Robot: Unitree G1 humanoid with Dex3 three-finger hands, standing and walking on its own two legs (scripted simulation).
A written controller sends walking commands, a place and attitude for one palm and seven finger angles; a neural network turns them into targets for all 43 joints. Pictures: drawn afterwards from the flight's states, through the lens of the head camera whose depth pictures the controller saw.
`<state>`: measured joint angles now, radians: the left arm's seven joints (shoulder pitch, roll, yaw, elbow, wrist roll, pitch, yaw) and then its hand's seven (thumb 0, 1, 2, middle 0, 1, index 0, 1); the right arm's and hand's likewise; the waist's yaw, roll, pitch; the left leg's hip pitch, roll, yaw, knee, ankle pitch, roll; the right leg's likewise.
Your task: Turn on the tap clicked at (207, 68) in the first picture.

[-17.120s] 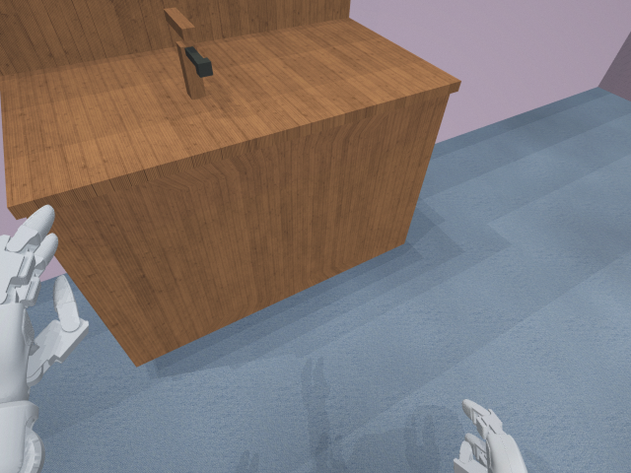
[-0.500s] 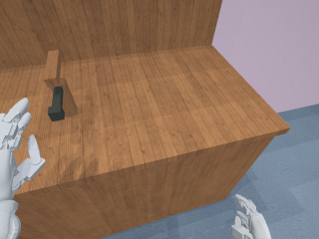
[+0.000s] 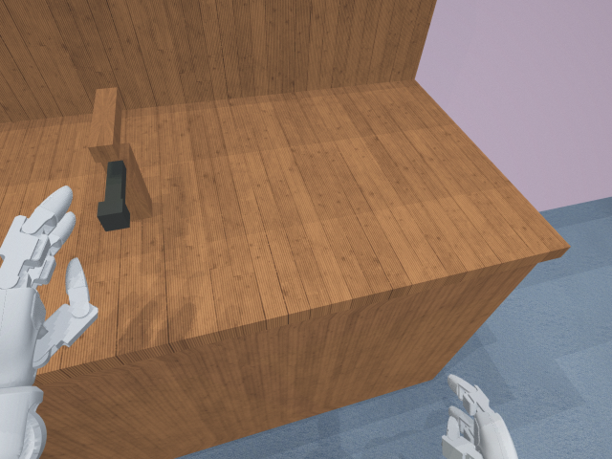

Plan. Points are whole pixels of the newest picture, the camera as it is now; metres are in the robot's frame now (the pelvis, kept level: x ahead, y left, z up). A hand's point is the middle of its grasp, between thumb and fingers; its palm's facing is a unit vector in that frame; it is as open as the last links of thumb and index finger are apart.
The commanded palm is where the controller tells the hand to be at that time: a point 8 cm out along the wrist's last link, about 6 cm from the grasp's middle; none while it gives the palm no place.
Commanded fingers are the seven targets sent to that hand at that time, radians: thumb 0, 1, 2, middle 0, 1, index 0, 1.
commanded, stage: come to a stop and stand still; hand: left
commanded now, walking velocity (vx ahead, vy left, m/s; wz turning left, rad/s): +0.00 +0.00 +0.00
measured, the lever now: (114, 215) +0.35 +0.28 +0.13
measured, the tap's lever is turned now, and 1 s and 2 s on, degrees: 0 0 0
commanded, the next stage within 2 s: look again from close up in 0.50 s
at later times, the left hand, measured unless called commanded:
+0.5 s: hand (66, 284) +0.24 +0.26 +0.16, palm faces +0.39 -0.84 -0.38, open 7.4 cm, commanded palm +0.18 +0.29 +0.18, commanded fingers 0.00 0.90 0.90 -0.20 -0.30 -0.20 -0.30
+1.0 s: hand (63, 297) +0.22 +0.26 +0.16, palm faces +0.41 -0.84 -0.36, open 7.4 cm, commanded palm +0.16 +0.29 +0.18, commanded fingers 0.00 0.90 0.90 -0.20 -0.30 -0.20 -0.30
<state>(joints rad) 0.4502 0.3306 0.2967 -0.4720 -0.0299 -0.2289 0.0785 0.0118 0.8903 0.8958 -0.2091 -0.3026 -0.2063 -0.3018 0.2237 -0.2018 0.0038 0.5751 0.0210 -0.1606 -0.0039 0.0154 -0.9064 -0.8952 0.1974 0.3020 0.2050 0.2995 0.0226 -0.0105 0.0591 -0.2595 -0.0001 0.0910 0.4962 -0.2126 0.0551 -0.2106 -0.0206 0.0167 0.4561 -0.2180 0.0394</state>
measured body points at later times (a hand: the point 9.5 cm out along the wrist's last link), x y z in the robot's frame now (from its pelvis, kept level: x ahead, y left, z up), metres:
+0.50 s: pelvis +0.02 +0.01 +0.00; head +0.05 +0.04 +0.45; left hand +0.21 +0.31 +0.18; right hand +0.22 -0.21 -0.06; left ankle +0.04 +0.08 -0.74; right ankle +0.02 -0.15 -0.74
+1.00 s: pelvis +0.01 +0.00 +0.00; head +0.03 +0.02 +0.45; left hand +0.19 +0.30 +0.18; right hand +0.20 -0.21 -0.07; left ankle +0.04 +0.08 -0.74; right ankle +0.02 -0.15 -0.74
